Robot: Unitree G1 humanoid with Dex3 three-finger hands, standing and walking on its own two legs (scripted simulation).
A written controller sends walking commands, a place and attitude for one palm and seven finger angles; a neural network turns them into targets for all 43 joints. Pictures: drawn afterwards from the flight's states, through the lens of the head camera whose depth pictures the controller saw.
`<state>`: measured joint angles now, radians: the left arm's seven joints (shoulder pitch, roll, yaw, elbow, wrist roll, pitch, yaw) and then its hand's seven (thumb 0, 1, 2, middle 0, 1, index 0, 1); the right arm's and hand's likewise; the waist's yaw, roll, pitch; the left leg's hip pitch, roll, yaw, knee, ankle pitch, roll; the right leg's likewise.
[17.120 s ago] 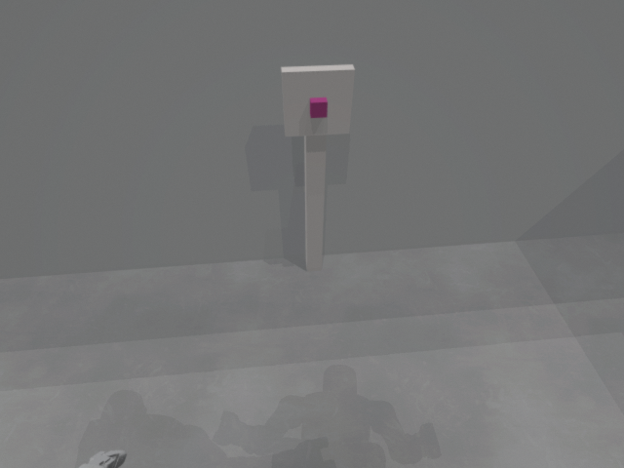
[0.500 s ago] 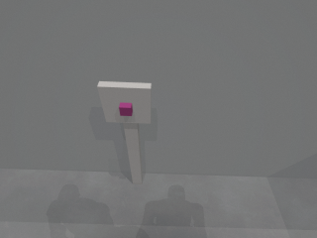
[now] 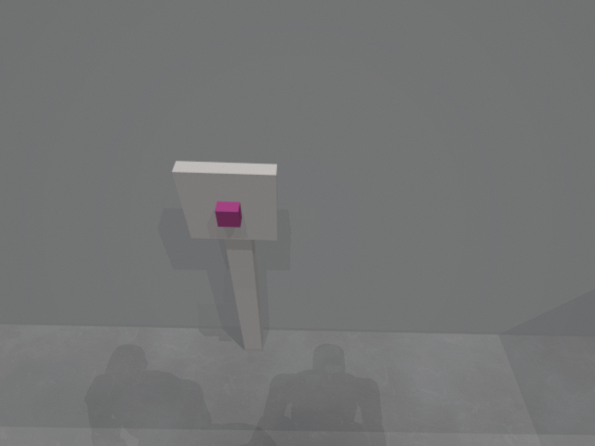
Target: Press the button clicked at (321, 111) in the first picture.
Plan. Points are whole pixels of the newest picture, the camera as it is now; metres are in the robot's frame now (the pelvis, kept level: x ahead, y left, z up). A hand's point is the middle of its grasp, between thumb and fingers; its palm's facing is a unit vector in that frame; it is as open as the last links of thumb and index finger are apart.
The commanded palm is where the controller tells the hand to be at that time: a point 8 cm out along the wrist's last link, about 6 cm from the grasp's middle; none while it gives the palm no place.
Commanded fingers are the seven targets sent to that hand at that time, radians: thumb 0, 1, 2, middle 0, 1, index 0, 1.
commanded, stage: look again from close up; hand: left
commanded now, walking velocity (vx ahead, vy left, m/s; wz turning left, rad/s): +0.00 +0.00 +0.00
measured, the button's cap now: (229, 213) +0.51 +0.17 -0.02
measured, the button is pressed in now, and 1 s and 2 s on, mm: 0 0 0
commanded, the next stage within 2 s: raise the hand and make a fist in 0.62 s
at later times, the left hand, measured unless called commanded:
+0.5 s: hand out of the picture +0.04 +0.22 -0.17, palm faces +0.04 -0.96 -0.28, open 7.4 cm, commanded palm none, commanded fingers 0.00 0.90 0.90 -0.20 -0.30 -0.20 -0.30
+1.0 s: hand (133, 429) +0.15 +0.22 -0.03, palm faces +0.15 -0.99 -0.06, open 6.5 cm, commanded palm +0.08 +0.27 -0.07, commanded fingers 0.00 0.90 0.90 -0.61 -0.75 -0.61 -0.75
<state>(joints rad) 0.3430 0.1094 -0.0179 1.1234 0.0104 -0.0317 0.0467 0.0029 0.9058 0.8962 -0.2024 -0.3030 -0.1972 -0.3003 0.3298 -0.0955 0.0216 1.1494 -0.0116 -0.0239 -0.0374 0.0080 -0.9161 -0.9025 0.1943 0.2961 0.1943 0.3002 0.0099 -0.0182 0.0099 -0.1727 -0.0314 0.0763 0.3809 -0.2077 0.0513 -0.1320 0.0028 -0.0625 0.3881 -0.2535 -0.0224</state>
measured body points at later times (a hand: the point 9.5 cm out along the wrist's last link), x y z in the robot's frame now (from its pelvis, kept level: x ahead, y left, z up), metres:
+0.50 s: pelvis -0.01 +0.01 -0.01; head -0.03 +0.01 +0.44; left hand +0.04 +0.27 -0.15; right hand +0.07 -0.26 -0.14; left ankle +0.00 +0.08 -0.74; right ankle -0.03 -0.10 -0.74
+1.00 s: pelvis -0.07 +0.00 -0.06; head -0.04 +0.00 +0.39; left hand +0.13 +0.27 -0.03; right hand +0.11 -0.24 -0.14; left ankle +0.00 +0.08 -0.74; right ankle -0.03 -0.10 -0.74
